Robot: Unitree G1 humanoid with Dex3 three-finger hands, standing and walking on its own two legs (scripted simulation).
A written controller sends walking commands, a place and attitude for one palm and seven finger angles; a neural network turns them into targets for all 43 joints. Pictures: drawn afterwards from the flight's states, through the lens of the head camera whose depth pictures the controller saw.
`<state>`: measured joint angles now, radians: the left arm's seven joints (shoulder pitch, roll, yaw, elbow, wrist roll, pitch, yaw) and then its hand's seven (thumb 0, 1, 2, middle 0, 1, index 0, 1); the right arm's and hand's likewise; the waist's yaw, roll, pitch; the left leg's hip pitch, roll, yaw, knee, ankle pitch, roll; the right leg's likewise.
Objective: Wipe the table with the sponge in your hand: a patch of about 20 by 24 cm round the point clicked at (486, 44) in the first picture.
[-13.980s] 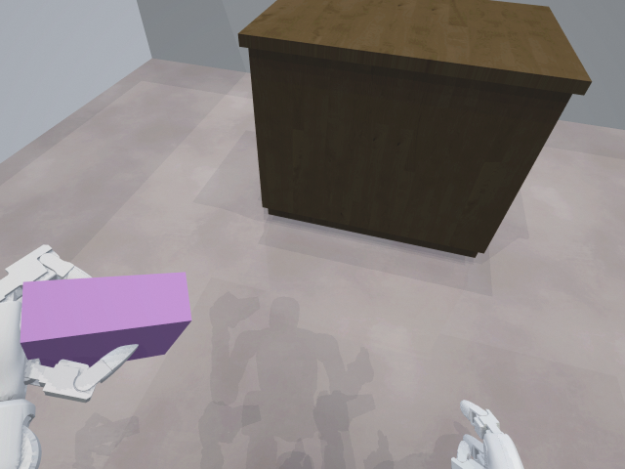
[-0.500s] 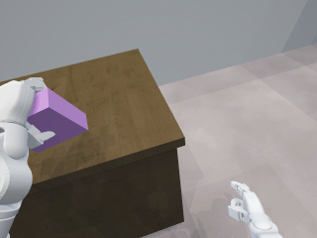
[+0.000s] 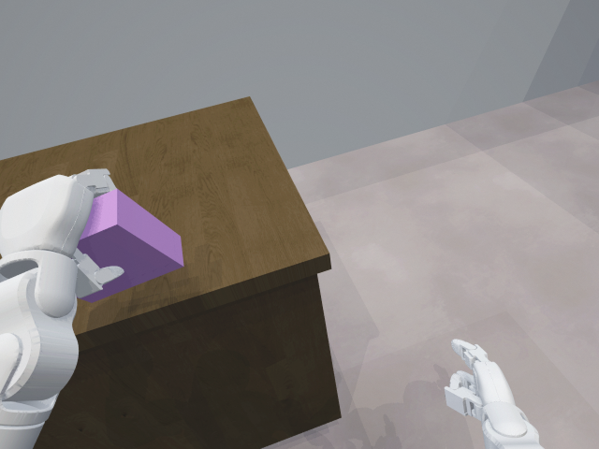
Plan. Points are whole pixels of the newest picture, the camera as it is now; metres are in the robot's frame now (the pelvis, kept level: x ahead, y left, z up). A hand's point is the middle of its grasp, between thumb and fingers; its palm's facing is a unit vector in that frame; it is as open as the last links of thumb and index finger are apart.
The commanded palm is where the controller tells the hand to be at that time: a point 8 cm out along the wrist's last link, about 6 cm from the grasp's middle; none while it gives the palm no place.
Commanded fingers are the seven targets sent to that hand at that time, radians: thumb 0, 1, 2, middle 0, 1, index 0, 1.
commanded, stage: move the sponge above the wiping area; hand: left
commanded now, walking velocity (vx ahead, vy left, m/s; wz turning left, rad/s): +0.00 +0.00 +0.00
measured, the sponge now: (115, 258) +0.26 +0.27 +0.18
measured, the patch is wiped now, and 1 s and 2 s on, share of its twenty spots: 0.00 0.00 0.00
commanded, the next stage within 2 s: none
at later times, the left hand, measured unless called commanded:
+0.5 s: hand (101, 222) +0.29 +0.29 +0.21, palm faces +0.24 -0.08 -0.97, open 8.9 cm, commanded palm +0.23 +0.30 +0.29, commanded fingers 0.00 0.10 1.30 -1.20 -1.60 -1.20 -1.60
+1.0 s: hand (90, 212) +0.31 +0.32 +0.21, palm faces +0.22 -0.02 -0.97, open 8.9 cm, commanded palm +0.26 +0.32 +0.27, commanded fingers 0.00 0.10 1.30 -1.20 -1.60 -1.20 -1.60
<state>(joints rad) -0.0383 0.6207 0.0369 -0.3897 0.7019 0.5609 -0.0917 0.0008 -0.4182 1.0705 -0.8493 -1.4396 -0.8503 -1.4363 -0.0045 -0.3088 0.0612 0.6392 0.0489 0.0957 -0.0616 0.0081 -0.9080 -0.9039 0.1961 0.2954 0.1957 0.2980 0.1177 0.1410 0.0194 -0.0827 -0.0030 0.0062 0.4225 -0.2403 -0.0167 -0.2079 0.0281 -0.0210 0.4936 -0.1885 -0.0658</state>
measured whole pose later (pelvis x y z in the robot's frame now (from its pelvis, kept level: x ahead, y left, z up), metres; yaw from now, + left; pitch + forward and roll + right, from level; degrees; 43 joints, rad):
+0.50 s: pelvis +0.02 +0.02 +0.00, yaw +0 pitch -5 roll +2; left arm -0.15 0.60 -0.06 -0.30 0.79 0.56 -0.13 0.00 -0.42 1.07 -0.85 -1.44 -0.85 -1.43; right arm 0.01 -0.29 0.07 0.67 0.04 0.09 -0.06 0.01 -0.91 -0.90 0.20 0.30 0.20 0.30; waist 0.13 0.13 0.02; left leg -0.06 -0.03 0.01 0.38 -0.24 0.01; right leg -0.19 0.00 -0.01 0.47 -0.20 -0.04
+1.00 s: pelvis +0.03 +0.03 +0.01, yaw +1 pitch -4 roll +1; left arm -0.23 0.61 -0.09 -0.19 0.85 0.59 -0.14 0.00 -0.42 1.07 -0.85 -1.44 -0.85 -1.43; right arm -0.02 -0.28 0.09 0.67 0.04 0.12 -0.05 0.01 -0.91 -0.90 0.20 0.30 0.20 0.30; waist 0.14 0.11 0.01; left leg -0.05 -0.04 0.00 0.35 -0.24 0.02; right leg -0.16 0.00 -0.02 0.42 -0.19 -0.03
